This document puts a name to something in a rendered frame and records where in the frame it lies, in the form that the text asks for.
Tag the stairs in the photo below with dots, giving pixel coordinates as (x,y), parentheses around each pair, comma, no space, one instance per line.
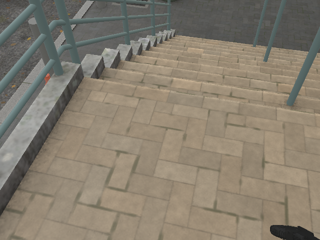
(223,69)

